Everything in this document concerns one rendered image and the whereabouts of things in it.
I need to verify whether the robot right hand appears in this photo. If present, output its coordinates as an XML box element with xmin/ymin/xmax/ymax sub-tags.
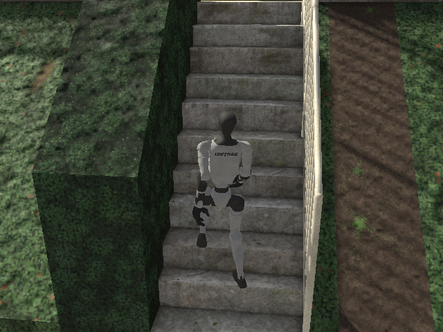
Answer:
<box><xmin>229</xmin><ymin>175</ymin><xmax>243</xmax><ymax>188</ymax></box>

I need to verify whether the robot shin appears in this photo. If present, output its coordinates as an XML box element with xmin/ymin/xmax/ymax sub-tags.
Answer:
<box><xmin>200</xmin><ymin>205</ymin><xmax>210</xmax><ymax>234</ymax></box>
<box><xmin>231</xmin><ymin>232</ymin><xmax>244</xmax><ymax>279</ymax></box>

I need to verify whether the left robot upper arm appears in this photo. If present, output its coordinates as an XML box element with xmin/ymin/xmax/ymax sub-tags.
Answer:
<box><xmin>197</xmin><ymin>140</ymin><xmax>211</xmax><ymax>181</ymax></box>

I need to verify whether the robot left shin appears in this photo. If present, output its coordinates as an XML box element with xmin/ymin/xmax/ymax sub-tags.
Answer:
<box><xmin>200</xmin><ymin>205</ymin><xmax>210</xmax><ymax>234</ymax></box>

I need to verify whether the right robot upper arm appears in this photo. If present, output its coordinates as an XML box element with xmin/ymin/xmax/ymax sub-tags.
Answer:
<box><xmin>240</xmin><ymin>141</ymin><xmax>253</xmax><ymax>177</ymax></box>

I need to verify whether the robot right shin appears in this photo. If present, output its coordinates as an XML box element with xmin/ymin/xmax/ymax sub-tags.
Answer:
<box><xmin>231</xmin><ymin>232</ymin><xmax>244</xmax><ymax>279</ymax></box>

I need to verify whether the right robot forearm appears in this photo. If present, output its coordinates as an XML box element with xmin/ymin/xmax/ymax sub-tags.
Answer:
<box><xmin>237</xmin><ymin>174</ymin><xmax>250</xmax><ymax>183</ymax></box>

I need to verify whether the left robot forearm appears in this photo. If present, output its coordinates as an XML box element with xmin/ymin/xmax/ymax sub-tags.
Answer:
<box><xmin>195</xmin><ymin>171</ymin><xmax>207</xmax><ymax>208</ymax></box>

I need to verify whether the robot left hand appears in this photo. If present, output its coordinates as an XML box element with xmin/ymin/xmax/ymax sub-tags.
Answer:
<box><xmin>192</xmin><ymin>206</ymin><xmax>209</xmax><ymax>226</ymax></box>

